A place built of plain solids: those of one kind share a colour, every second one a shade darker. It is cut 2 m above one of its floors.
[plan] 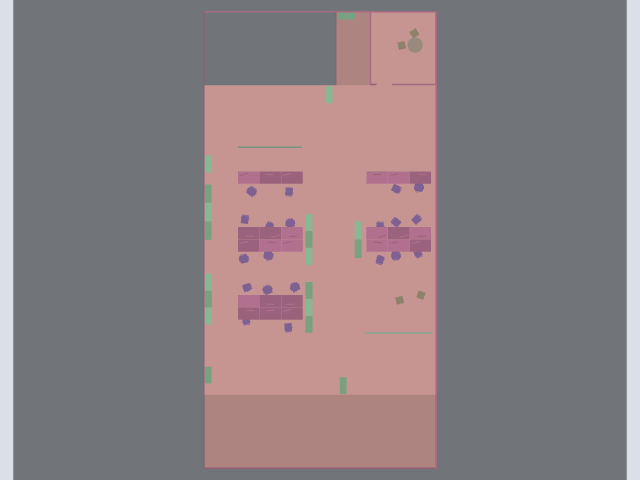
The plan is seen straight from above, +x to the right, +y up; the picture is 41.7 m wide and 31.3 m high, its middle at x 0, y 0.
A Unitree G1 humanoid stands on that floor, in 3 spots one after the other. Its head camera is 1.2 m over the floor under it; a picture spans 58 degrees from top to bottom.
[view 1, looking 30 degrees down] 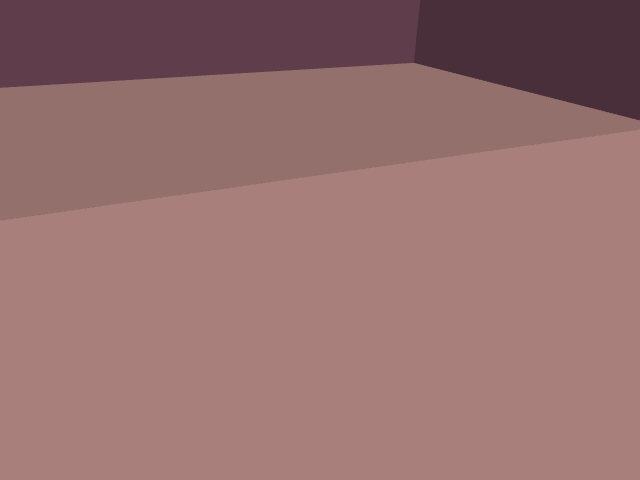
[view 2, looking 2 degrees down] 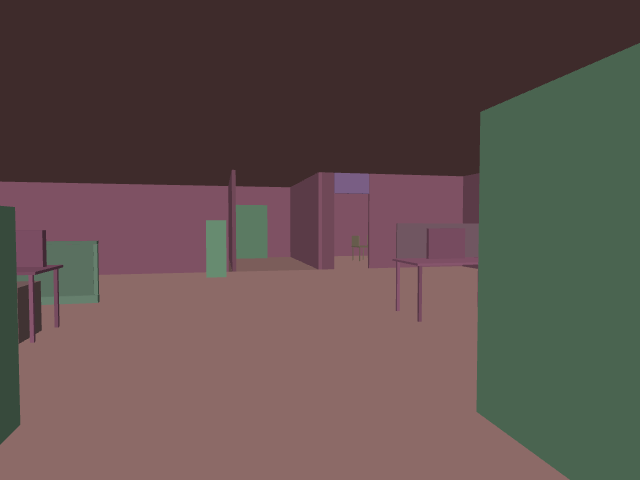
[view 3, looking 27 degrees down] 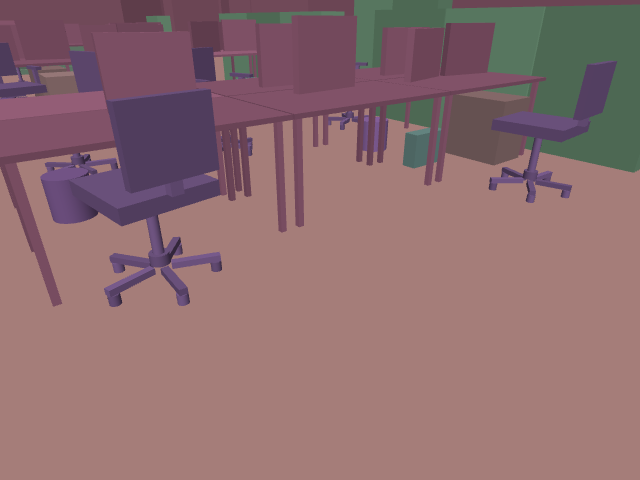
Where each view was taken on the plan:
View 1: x -2.69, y -7.24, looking -111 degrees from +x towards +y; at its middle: floor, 2.40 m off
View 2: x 0.68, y -1.20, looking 77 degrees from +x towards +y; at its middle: wall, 11.59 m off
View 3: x -5.35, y -7.24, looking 52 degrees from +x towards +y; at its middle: floor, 2.64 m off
